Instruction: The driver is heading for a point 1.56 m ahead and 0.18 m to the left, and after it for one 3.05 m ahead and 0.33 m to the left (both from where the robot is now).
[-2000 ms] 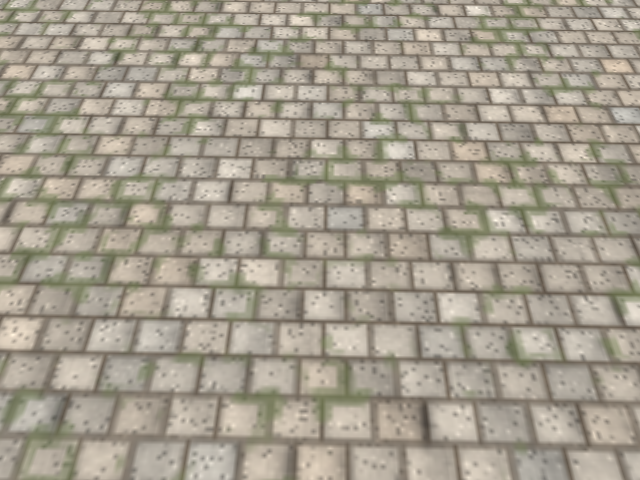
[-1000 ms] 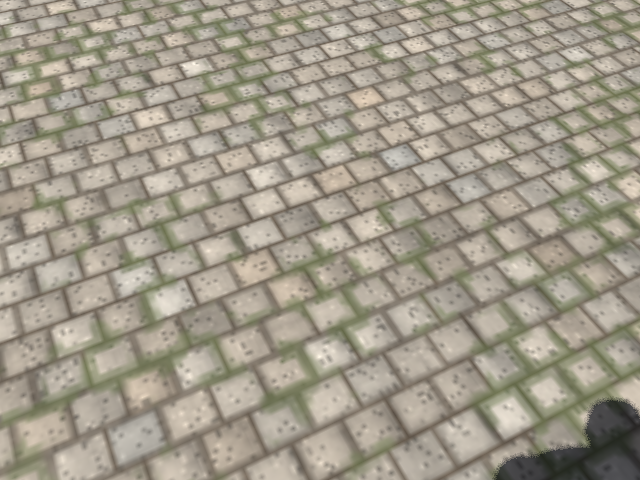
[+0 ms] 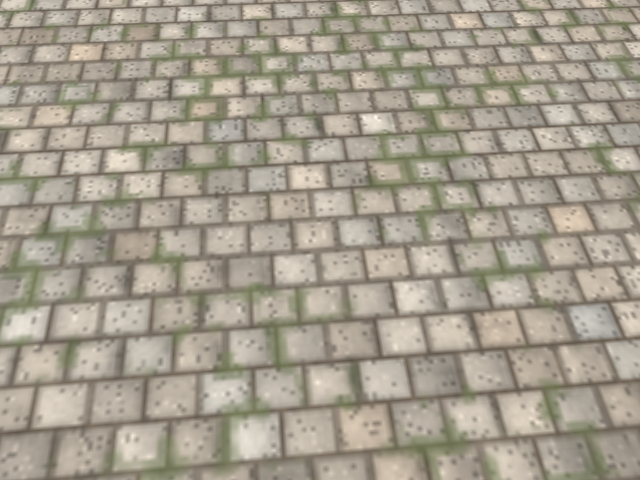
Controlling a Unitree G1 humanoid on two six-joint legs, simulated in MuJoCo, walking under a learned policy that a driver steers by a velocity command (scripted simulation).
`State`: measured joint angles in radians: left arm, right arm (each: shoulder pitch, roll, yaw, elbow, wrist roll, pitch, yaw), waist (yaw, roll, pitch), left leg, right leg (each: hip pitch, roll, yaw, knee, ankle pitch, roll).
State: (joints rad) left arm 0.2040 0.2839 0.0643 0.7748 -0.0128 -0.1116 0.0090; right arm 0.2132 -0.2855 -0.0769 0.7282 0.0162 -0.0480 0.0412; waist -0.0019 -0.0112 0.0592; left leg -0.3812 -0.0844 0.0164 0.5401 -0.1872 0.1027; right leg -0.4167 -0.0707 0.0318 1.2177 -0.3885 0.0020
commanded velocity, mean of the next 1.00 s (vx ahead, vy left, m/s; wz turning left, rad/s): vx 0.50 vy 0.00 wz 0.39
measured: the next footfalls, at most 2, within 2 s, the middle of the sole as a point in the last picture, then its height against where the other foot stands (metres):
right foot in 0.38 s outside the picture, level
left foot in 0.88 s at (211, 424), level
